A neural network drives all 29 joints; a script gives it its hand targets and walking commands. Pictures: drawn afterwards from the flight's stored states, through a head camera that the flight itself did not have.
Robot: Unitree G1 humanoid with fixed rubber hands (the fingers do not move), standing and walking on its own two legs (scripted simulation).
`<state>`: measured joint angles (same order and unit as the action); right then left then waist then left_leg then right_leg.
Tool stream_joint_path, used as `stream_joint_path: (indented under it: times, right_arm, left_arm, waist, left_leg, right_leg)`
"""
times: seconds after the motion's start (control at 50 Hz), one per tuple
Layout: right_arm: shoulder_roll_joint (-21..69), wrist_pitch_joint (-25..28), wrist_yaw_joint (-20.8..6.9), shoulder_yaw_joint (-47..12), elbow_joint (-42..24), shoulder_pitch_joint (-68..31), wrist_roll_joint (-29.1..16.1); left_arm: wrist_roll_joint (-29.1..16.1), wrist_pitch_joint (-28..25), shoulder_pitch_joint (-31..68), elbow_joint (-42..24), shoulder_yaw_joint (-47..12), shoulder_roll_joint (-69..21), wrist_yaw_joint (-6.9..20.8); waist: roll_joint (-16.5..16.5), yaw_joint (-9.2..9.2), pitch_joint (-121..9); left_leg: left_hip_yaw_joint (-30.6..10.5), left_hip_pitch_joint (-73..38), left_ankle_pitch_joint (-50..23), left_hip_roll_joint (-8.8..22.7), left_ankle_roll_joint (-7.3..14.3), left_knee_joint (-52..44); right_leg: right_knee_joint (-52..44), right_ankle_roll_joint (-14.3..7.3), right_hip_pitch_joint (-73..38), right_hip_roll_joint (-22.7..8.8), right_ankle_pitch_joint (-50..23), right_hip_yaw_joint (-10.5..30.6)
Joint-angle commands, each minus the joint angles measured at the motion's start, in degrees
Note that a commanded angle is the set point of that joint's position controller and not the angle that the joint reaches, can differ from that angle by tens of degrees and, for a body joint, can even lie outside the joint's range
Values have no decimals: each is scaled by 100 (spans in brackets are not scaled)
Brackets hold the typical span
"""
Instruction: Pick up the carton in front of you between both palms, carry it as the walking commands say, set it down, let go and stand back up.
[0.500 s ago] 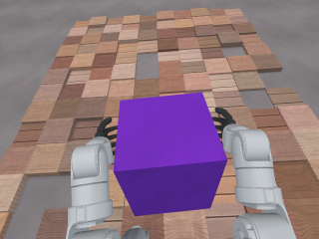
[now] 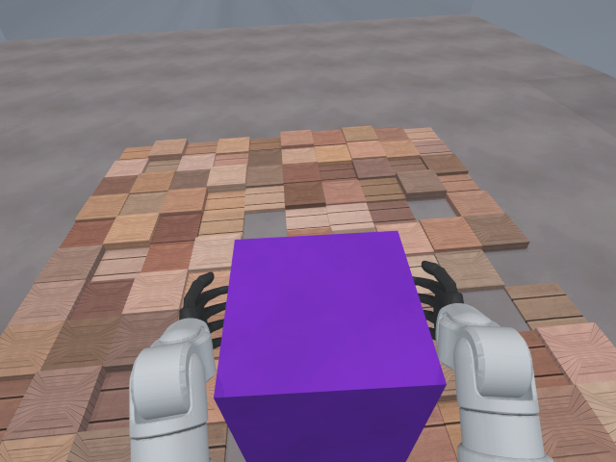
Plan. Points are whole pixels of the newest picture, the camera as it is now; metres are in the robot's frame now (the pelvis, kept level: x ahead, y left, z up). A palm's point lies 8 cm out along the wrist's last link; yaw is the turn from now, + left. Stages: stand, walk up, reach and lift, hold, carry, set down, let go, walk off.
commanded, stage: carry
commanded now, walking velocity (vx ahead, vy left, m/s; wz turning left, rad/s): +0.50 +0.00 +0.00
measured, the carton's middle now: (322, 355) +0.28 +0.00 +0.04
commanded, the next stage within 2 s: none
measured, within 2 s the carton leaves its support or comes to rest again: neither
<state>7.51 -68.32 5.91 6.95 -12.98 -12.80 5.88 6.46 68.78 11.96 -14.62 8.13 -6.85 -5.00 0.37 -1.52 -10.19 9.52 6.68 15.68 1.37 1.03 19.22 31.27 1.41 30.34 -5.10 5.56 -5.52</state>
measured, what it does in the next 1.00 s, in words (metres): goes down: right foot, then left foot 0.04 m lower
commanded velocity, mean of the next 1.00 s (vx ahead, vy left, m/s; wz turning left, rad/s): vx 0.50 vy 0.00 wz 0.00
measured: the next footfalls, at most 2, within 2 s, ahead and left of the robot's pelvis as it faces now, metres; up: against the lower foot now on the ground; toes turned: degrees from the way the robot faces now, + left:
right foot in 0.10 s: +0.22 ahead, -0.13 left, -0.01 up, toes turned -8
left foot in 0.54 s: +0.44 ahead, +0.09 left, -0.05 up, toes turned +4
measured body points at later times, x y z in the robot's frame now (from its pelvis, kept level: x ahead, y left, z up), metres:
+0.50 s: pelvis +0.27 -0.04 -0.02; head +0.32 -0.05 +0.43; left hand +0.65 +0.13 +0.09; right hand +0.68 -0.17 +0.09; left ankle +0.40 +0.10 -0.72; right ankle +0.18 -0.12 -0.75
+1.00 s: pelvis +0.63 -0.01 -0.07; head +0.68 -0.01 +0.37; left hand +0.97 +0.14 +0.02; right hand +0.98 -0.17 +0.01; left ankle +0.44 +0.09 -0.72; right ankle +0.74 -0.09 -0.78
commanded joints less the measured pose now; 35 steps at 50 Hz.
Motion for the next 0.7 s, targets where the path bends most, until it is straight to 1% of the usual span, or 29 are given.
stream_joint_path:
  times: [0.0, 0.04, 0.06, 0.08, 0.1, 0.12, 0.14, 0.16, 0.18, 0.2, 0.22, 0.24, 0.26, 0.3, 0.34, 0.38, 0.42, 0.44, 0.46, 0.48, 0.52, 0.54, 0.56, 0.58, 0.6, 0.62, 0.64, 0.66, 0.68]
  right_arm:
    - [4276, -45, -1438, -3938, 186, -3735, -2263]
    - [4103, -75, -1319, -3700, 532, -4285, -2264]
    - [4045, -94, -1260, -3562, 719, -4556, -2268]
    - [4011, -108, -1215, -3394, 956, -4822, -2264]
    - [4061, -143, -1173, -3290, 1234, -4997, -2308]
    - [4151, -154, -1147, -3178, 1424, -5341, -2352]
    - [4280, -126, -1129, -3119, 1578, -5682, -2476]
    - [4562, -66, -1123, -3070, 1699, -5951, -2577]
    - [4822, -4, -1126, -3015, 1783, -6196, -2666]
    - [5072, 42, -1123, -2958, 1911, -6396, -2729]
    - [5316, 92, -1113, -2929, 1982, -6592, -2788]
    - [5492, 139, -1097, -2897, 2022, -6771, -2810]
    - [5615, 181, -1071, -2849, 2057, -6884, -2807]
    - [5702, 234, -1013, -2753, 2070, -7003, -2762]
    - [5701, 245, -959, -2672, 2077, -7026, -2686]
    - [5684, 225, -921, -2644, 2050, -6992, -2615]
    - [5680, 174, -904, -2659, 1922, -6981, -2569]
    - [5658, 134, -905, -2674, 1827, -6968, -2553]
    - [5641, 91, -914, -2682, 1730, -6937, -2525]
    - [5597, 45, -932, -2684, 1642, -6876, -2482]
    - [5500, -70, -985, -2676, 1509, -6585, -2370]
    - [5445, -121, -1019, -2656, 1455, -6397, -2297]
    - [5414, -133, -1028, -2647, 1488, -6335, -2139]
    - [5405, -137, -1045, -2628, 1593, -5885, -2002]
    - [5355, -125, -1067, -2629, 1552, -5427, -1909]
    - [5393, -118, -1098, -2690, 1374, -5161, -1923]
    - [5433, -143, -1134, -2654, 1252, -4869, -1896]
    - [5210, -116, -1128, -2715, 1122, -5076, -1773]
    - [5300, -68, -1127, -2886, 888, -4883, -1793]
  left_arm:
    - [-2238, 36, 3798, 267, -3979, -4353, 1288]
    - [-2324, 82, 4330, 622, -3707, -4147, 1213]
    - [-2352, 100, 4494, 873, -3531, -4057, 1178]
    - [-2364, 101, 4694, 1168, -3318, -3985, 1154]
    - [-2344, 99, 4760, 1496, -3103, -3898, 1112]
    - [-2279, 57, 4988, 1820, -2957, -3849, 1057]
    - [-2314, 6, 5110, 1992, -2817, -3974, 1028]
    - [-2386, -50, 5436, 1943, -2752, -4184, 1028]
    - [-2494, -118, 5870, 1866, -2751, -4439, 1044]
    - [-2621, -169, 6285, 1810, -2813, -4748, 1053]
    - [-2729, -223, 6655, 1757, -2833, -4979, 1063]
    - [-2812, -268, 6946, 1729, -2845, -5181, 1073]
    - [-2862, -297, 7146, 1738, -2844, -5339, 1081]
    - [-2923, -330, 7330, 1792, -2857, -5553, 1087]
    - [-2953, -334, 7398, 1816, -2855, -5641, 1079]
    - [-2948, -313, 7402, 1784, -2876, -5663, 1064]
    - [-2938, -277, 7396, 1667, -2919, -5663, 1049]
    - [-2924, -248, 7351, 1606, -2942, -5666, 1044]
    - [-2911, -212, 7259, 1552, -2973, -5672, 1045]
    - [-2899, -178, 7182, 1481, -3003, -5670, 1051]
    - [-2884, -99, 6918, 1362, -3118, -5735, 1073]
    - [-2873, -64, 6783, 1307, -3178, -5768, 1090]
    - [-2902, -5, 6818, 1208, -3268, -5948, 1117]
    - [-2928, 38, 6718, 1124, -3346, -6016, 1145]
    - [-2909, 55, 6475, 1076, -3426, -6068, 1181]
    - [-2891, 46, 6313, 953, -3513, -6127, 1221]
    - [-2881, 58, 6128, 987, -3522, -5969, 1239]
    - [-2845, 72, 6043, 1025, -3577, -6191, 1235]
    - [-2751, 56, 5803, 788, -3580, -6119, 1225]
  waist:
    - [-766, -6, -214]
    - [-735, -13, -137]
    - [-627, 37, -176]
    - [-349, 147, -381]
    - [449, 266, -770]
    - [1997, 355, -1130]
    - [2022, 402, -995]
    - [1432, 377, -1106]
    - [851, 355, -1291]
    - [526, 376, -1354]
    - [509, 353, -1440]
    - [619, 349, -1533]
    - [682, 354, -1605]
    - [623, 322, -1663]
    - [517, 409, -1570]
    - [499, 506, -1551]
    - [614, 590, -1531]
    - [675, 651, -1536]
    - [621, 719, -1468]
    - [623, 775, -1412]
    - [708, 849, -1288]
    - [725, 786, -1226]
    - [139, 764, -1284]
    - [-93, 365, -1765]
    - [-243, -13, -2208]
    - [-801, -232, -2220]
    - [-1151, -280, -1918]
    - [-1978, -395, -2376]
    - [-1729, -507, -2455]
  left_leg:
    - [-784, 87, 77, 1228, 536, -779]
    - [-742, 130, 272, 1160, 474, -355]
    - [-673, 208, 320, 1047, 423, 87]
    - [-473, 499, 157, 850, 331, 897]
    - [-104, 1188, 202, 463, 99, 2306]
    - [-4, 2681, 1073, -185, -105, 3893]
    - [-568, 3560, 1658, -261, 12, 4660]
    - [-885, 3659, 1493, -11, 147, 4920]
    - [-973, 3627, 1138, 158, 206, 4896]
    - [-1032, 3528, 771, 321, 225, 4647]
    - [-1045, 3367, 494, 432, 184, 4388]
    - [-958, 3249, 311, 418, 123, 4237]
    - [-960, 3256, 14, 435, 84, 4157]
    - [-916, 3431, -265, 450, -24, 3683]
    - [-772, 3622, -424, 389, -97, 3024]
    - [-618, 3604, -791, 304, -65, 2510]
    - [-539, 3621, -1358, 233, 18, 2069]
    - [-477, 3593, -1492, 174, 75, 1925]
    - [-512, 3630, -1785, 160, 114, 1625]
    - [-460, 3635, -1964, 119, 156, 1361]
    - [-422, 3375, -2150, 39, 286, 866]
    - [-344, 2956, -2224, -34, 371, 600]
    - [277, 1988, -1949, -470, 493, 517]
    - [215, 147, -2773, -474, 637, 217]
    - [-297, -1761, -3668, 88, 725, 264]
    - [-1040, -3236, -4714, 797, 714, 464]
    - [-1928, -3779, -7683, 1409, 589, 1022]
    - [-2415, -5502, -10140, 1958, 1165, 1811]
    - [-2472, -5287, -9364, 1964, 1193, 1732]
  right_leg:
    - [-402, -4, -443, 20, -435, -149]
    - [-547, -78, -778, 73, -68, -307]
    - [-567, -137, -1093, 166, 277, -459]
    - [-545, -223, -1785, 172, 625, -440]
    - [-844, -373, -2679, -525, 1387, 652]
    - [-1317, -1047, -3756, -1529, 2062, 2841]
    - [-1544, -1268, -3945, -1761, 1539, 3520]
    - [-1368, -1256, -3884, -1668, 900, 3101]
    - [-1293, -1222, -3758, -1561, 633, 2678]
    - [-1361, -1143, -3579, -1503, 508, 2341]
    - [-1456, -1076, -3439, -1410, 428, 1999]
    - [-1498, -1086, -3391, -1333, 211, 1736]
    - [-1459, -1117, -3451, -1231, -100, 1484]
    - [-1429, -1202, -3666, -1162, -557, 1200]
    - [-1372, -1273, -3922, -1034, -974, 986]
    - [-1174, -1221, -4162, -884, -1539, 743]
    - [-987, -1147, -4447, -758, -2003, 589]
    - [-842, -1137, -4559, -710, -2147, 511]
    - [-694, -1088, -4695, -677, -2148, 481]
    - [-597, -1057, -4840, -659, -2211, 466]
    - [-347, -969, -4900, -627, -2261, 436]
    - [-159, -879, -4688, -579, -2474, 316]
    - [381, -748, -4372, -220, -3553, 148]
    - [1664, -530, -3443, -139, -3753, -77]
    - [2531, -284, -1967, -103, -2397, -66]
    - [3284, -199, -137, 183, 1388, 110]
    - [3942, -217, 1056, 521, 2678, 40]
    - [4529, -96, 2617, 759, 3199, 256]
    - [4859, -242, 2872, 626, 3149, 278]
